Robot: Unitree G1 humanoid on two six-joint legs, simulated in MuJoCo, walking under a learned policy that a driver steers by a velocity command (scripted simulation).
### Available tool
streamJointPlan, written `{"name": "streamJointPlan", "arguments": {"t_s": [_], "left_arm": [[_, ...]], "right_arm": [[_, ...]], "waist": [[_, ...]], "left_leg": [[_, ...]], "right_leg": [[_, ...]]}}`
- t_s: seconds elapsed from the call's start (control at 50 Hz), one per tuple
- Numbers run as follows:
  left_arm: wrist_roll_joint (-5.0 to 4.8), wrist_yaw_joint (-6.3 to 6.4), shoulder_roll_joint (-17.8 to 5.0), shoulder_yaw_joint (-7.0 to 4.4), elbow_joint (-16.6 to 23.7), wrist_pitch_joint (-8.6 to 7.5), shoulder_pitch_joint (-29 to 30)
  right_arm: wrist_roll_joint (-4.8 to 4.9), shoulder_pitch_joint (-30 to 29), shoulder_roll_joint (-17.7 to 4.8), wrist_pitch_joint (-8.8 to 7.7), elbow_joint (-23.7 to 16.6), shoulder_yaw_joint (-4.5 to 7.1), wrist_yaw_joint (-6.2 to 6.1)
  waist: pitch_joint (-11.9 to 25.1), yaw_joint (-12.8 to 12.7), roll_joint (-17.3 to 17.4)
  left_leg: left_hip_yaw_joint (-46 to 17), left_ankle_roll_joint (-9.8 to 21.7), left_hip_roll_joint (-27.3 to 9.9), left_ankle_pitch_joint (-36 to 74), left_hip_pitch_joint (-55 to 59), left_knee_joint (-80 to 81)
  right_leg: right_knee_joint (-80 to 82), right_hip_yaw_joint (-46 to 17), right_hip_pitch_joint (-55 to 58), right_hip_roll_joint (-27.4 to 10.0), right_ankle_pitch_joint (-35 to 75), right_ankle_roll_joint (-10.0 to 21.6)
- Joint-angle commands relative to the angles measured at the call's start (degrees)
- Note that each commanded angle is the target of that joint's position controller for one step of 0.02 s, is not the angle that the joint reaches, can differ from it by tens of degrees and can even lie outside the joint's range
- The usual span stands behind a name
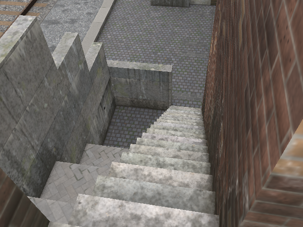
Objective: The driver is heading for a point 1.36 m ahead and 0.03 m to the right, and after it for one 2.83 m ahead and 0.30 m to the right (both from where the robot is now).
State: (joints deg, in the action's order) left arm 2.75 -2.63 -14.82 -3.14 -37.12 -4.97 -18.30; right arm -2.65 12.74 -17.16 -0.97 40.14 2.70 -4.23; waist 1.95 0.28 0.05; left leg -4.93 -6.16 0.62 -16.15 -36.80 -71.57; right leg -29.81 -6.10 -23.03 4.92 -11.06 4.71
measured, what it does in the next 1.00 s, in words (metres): steps on the spot, turning right: left foot, then right foot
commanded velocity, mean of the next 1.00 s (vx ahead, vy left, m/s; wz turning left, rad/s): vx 0.00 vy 0.00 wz -0.44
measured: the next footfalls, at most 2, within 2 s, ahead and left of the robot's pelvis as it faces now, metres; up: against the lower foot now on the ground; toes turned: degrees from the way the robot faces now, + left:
left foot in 0.28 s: +0.05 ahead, +0.16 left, +0.00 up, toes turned -21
right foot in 0.64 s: -0.01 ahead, -0.08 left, +0.00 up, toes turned -22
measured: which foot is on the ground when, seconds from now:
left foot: up 0.00-0.26, down 0.28-1.00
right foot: down 0.00-0.30, up 0.32-0.62, down 0.64-1.00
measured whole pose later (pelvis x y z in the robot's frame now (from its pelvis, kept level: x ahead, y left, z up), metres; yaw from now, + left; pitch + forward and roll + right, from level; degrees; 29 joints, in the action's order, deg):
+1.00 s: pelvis -0.03 +0.05 +0.00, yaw -26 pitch -2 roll +0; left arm 0.6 0.4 -12.4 -1.9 -47.5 1.2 -12.6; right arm -1.2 15.6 -13.3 1.6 50.0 1.0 1.0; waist -2.6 1.0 -0.7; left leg 4.0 -1.3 -3.2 -16.7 -9.0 -27.5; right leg -26.8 -2.6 -13.2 2.1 -11.9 0.5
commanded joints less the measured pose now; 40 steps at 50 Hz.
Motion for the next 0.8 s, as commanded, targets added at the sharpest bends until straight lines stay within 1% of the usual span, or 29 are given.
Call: {"name": "streamJointPlan", "arguments": {"t_s": [0.02, 0.06, 0.12, 0.16, 0.18, 0.26, 0.28, 0.3, 0.32, 0.34, 0.36, 0.38, 0.4, 0.42, 0.48, 0.52, 0.54, 0.56, 0.58, 0.6, 0.62, 0.64, 0.66, 0.68, 0.7, 0.72, 0.76, 0.78, 0.8], "left_arm": [[-1.77, -0.33, -8.40, -2.14, 6.66, -2.44, 0.66], [-2.27, -0.44, -8.69, -2.40, 6.66, -2.40, -1.57], [-2.14, -0.84, -8.84, -2.40, 8.13, -1.83, -0.56], [-2.07, -0.13, -9.21, -2.49, 9.00, -1.01, -0.39], [-2.42, 0.05, -8.28, -2.12, 9.29, -1.81, 1.57], [-2.68, -0.03, -9.29, -2.44, 8.31, -0.49, 6.58], [-2.68, 0.12, -8.28, -1.77, 7.45, 0.04, 5.70], [-2.67, 0.48, -5.40, -0.55, 6.14, 0.37, 2.05], [-1.57, 1.01, -1.55, 0.35, 9.05, 0.10, -0.36], [-0.36, 1.65, -8.47, -1.01, 8.37, -0.34, 3.35], [-1.03, 2.67, -10.24, -1.80, 5.67, -0.41, 3.74], [-1.35, 3.86, -11.04, -2.13, 4.00, -0.15, 3.03], [-0.86, 4.36, -9.76, -1.90, 3.56, -0.25, 3.67], [0.20, 4.12, -7.88, -1.11, 4.17, -0.77, 4.19], [-1.63, 2.81, -5.36, 0.08, 4.44, -1.24, 5.74], [-1.32, 1.24, -4.49, 0.32, 3.18, -0.85, 5.11], [-0.87, 0.14, -3.13, 0.66, 2.08, -0.50, 4.43], [-1.52, -1.71, -1.58, 1.20, 1.72, -0.33, 4.21], [-2.88, 0.24, -3.01, 0.04, 4.31, 3.87, 12.55], [-2.87, 1.31, -2.85, 0.08, 4.04, 5.42, 9.46], [-3.03, 1.82, -2.74, 0.03, 1.87, 5.77, 3.70], [-2.80, 2.20, -3.79, -0.03, 0.37, 5.41, 0.43], [-2.01, 2.46, -6.39, -0.44, -0.07, 4.80, -0.78], [-1.87, 3.09, -8.85, -1.01, -1.18, 5.01, 3.23], [-2.74, 3.24, -5.39, -0.33, 0.33, 5.25, 7.26], [-2.40, 3.13, -4.49, -0.12, 1.26, 5.41, 9.11], [-1.35, 3.11, -4.28, 0.05, 0.22, 5.57, 7.37], [-2.01, 3.26, -5.44, -0.34, -1.74, 5.79, 6.03], [-2.20, 3.20, -4.99, -0.41, -2.49, 5.75, 4.97]], "right_arm": [[1.05, -2.29, -3.62, -0.19, -3.43, 0.73, -0.16], [1.45, -3.63, -2.66, -0.31, -3.99, 0.11, -0.24], [0.96, -2.06, -3.49, -1.22, -2.91, -0.08, 0.23], [1.62, -1.58, -3.50, -1.83, -3.22, -0.38, 0.54], [2.58, -1.19, -4.06, -2.00, -3.22, -0.25, 1.14], [3.60, 4.10, -4.10, -2.99, -2.39, -0.16, 3.40], [3.51, 5.56, -4.84, -3.25, -1.72, 0.28, 4.24], [2.83, 6.61, -6.80, -3.70, -1.53, 1.14, 4.68], [2.13, 3.19, -14.19, -4.56, -3.96, 2.87, 4.50], [-1.56, 1.68, -13.11, -4.69, -5.36, 3.24, 4.18], [0.16, -3.35, -9.71, -5.21, -6.83, 2.52, 4.52], [1.70, -9.68, -4.61, -5.42, -8.61, 1.05, 5.21], [2.57, -11.55, -1.58, -5.35, -9.71, 0.23, 5.46], [2.98, -11.30, -1.64, -5.19, -9.77, 0.61, 5.18], [2.84, -7.35, -2.91, -5.16, -9.86, 1.20, 4.85], [3.62, -8.88, -0.82, -5.08, -9.78, 0.11, 5.69], [4.59, -10.66, -0.79, -4.90, -9.74, -0.27, 6.21], [4.74, -10.07, -1.98, -4.75, -8.45, -0.14, 6.81], [0.86, 7.88, -8.62, -2.09, -0.52, 2.66, 5.30], [1.08, 10.65, -10.35, -0.70, 1.64, 3.23, 4.87], [2.20, 7.62, -8.79, 0.03, 1.38, 2.78, 4.67], [2.70, 4.73, -7.19, 0.14, 0.39, 2.31, 4.55], [2.30, 2.66, -3.91, -0.04, -1.33, 1.35, 4.68], [1.96, 5.39, 1.90, -0.09, -2.24, -0.21, 5.17], [0.88, 3.26, 3.10, 0.59, -0.86, -1.35, 5.27], [0.36, 1.73, 0.15, 1.12, -0.04, -0.55, 5.44], [1.14, 1.21, -2.19, 2.18, 2.02, 0.05, 5.90], [1.13, 0.09, -2.47, 2.18, 1.22, 0.20, 5.95], [1.29, 1.00, -2.93, 1.94, 2.02, 0.22, 5.81]], "waist": [[5.14, -0.60, -4.97], [5.08, -1.71, -6.78], [5.74, -1.40, -6.56], [5.72, -1.46, -6.10], [6.09, -0.40, -9.61], [5.16, 3.22, -5.40], [5.70, 3.25, -5.11], [6.54, 2.48, -1.44], [8.43, -1.53, 12.37], [5.89, 1.65, 3.16], [4.90, -0.03, 2.28], [3.70, -1.64, 4.64], [2.86, -1.33, 6.65], [1.90, -1.15, 5.18], [1.60, 1.54, 3.87], [0.77, 0.31, 3.36], [0.77, -0.61, 4.39], [-0.30, -0.16, 6.26], [0.65, 5.91, 4.31], [1.47, 4.27, 7.96], [3.31, 0.87, 10.02], [4.54, -0.69, 11.73], [6.63, -0.32, 9.93], [7.70, 4.02, -4.64], [6.11, 2.30, -9.37], [1.10, 1.08, -7.01], [-1.63, -0.94, -4.83], [-3.44, -0.25, -5.79], [-2.53, -0.41, -3.55]], "left_leg": [[-1.05, -2.33, -0.71, -1.51, -2.83, 12.85], [-1.98, -2.83, -0.47, -4.83, -2.83, 19.28], [-1.23, -1.44, 0.00, -7.38, 1.86, 24.45], [-0.57, -0.55, 1.01, -8.02, 6.28, 28.15], [-1.73, -0.65, 1.17, -7.13, 9.03, 29.62], [1.14, 2.88, 2.20, 2.73, 21.97, 45.61], [0.65, 5.65, 0.28, 8.90, 28.34, 48.22], [-5.20, 12.25, -6.24, 16.00, 35.25, 49.92], [-25.87, 31.53, -24.80, 37.35, 42.67, 52.46], [-28.84, 33.44, -29.08, 34.49, 40.22, 54.79], [-21.31, 27.98, -24.50, 27.63, 34.78, 55.80], [-13.90, 22.52, -18.04, 21.17, 29.64, 56.37], [-9.45, 20.42, -14.47, 21.84, 27.58, 56.07], [-7.38, 20.63, -13.90, 24.71, 26.01, 56.39], [-2.14, 20.83, -11.72, 24.59, 27.83, 56.11], [0.85, 16.49, -9.41, 17.14, 26.94, 54.58], [1.90, 13.65, -7.61, 10.70, 25.28, 53.99], [1.78, 11.74, -7.98, 6.15, 21.22, 52.89], [2.02, 14.35, -10.30, 34.51, 27.04, 50.23], [2.18, 13.89, -10.17, 47.30, 32.05, 44.79], [3.24, 12.38, -9.99, 49.50, 34.09, 41.42], [2.97, 9.96, -10.30, 44.54, 31.15, 40.52], [2.75, 7.32, -9.75, 31.36, 25.60, 40.11], [5.82, 5.30, -6.13, 10.09, 18.95, 42.57], [7.73, 4.63, -4.99, -0.43, 21.70, 45.47], [8.00, 4.67, -4.41, 0.47, 21.53, 45.49], [7.54, 5.64, -3.88, 3.83, 23.08, 46.13], [6.30, 5.86, -5.78, 7.64, 24.56, 46.62], [5.93, 6.05, -6.39, 10.00, 24.58, 46.86]], "right_leg": [[12.35, -22.47, 11.34, -13.94, -6.21, 10.46], [11.03, -26.22, 14.42, -14.19, -3.69, 11.66], [9.84, -29.13, 11.48, -13.58, 0.11, 12.15], [9.56, -30.72, 9.01, -12.27, 1.05, 12.25], [9.14, -31.20, 8.29, -11.33, 4.42, 11.08], [6.18, -32.87, 2.19, -8.97, 5.22, 8.44], [4.60, -32.25, -1.50, -7.23, 3.61, 6.38], [0.08, -29.16, -7.15, -3.60, -3.97, 2.08], [-14.38, -12.98, -21.83, 7.45, -19.42, -8.70], [-26.23, -9.74, -27.15, 2.22, -21.65, -11.62], [-33.17, -7.34, -24.31, -0.01, -17.20, -12.30], [-39.47, -4.80, -21.90, -0.12, -14.15, -13.07], [-43.19, -4.04, -20.82, 0.22, -11.62, -13.49], [-46.96, -1.24, -20.26, -0.97, -10.26, -12.87], [-46.21, 1.21, -18.83, -3.23, -6.63, -13.06], [-32.24, 1.76, -14.06, -7.22, -1.91, -14.26], [-22.78, 3.97, -9.64, -9.73, -0.91, -14.79], [-15.75, 4.66, -2.97, -10.88, -5.76, -15.27], [-7.48, 10.54, -1.61, -1.79, -12.79, -10.72], [-2.99, 10.42, 0.18, -0.55, -9.62, -8.80], [4.57, 10.01, 3.83, -0.28, -0.81, -7.14], [9.26, 6.57, 10.23, -2.74, 8.82, -5.78], [7.80, -0.60, 17.71, -9.02, 17.90, -4.80], [0.79, -4.66, 24.48, -15.02, 36.72, -1.61], [2.31, -6.26, 18.66, -15.17, 28.71, -0.37], [4.17, -5.27, 14.65, -12.60, 18.06, -1.68], [7.02, -4.32, 11.02, -10.71, 4.42, -3.34], [6.89, -2.95, 8.85, -9.03, 4.88, -3.63], [6.26, -1.97, 10.66, -8.24, 6.46, -3.73]]}}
